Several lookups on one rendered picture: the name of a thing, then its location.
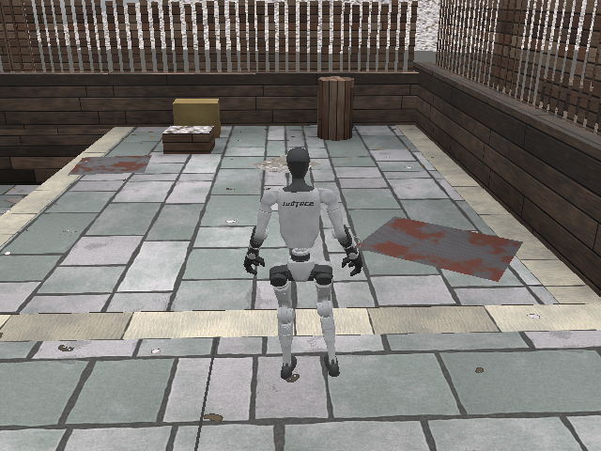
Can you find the left robot forearm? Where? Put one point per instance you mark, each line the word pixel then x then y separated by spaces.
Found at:
pixel 254 246

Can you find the right robot hand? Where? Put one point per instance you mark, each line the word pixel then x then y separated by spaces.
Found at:
pixel 357 262

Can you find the left robot thigh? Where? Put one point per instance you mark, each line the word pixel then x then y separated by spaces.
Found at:
pixel 282 290

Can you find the left robot hand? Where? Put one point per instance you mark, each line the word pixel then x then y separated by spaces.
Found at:
pixel 248 262

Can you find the left robot upper arm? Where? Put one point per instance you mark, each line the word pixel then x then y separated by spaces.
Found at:
pixel 264 213

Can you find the right robot forearm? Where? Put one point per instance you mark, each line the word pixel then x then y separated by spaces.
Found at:
pixel 349 245

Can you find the robot left foot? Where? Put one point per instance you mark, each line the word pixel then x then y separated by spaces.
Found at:
pixel 286 371

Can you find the right robot upper arm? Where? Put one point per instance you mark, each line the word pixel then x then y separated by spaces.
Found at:
pixel 328 197

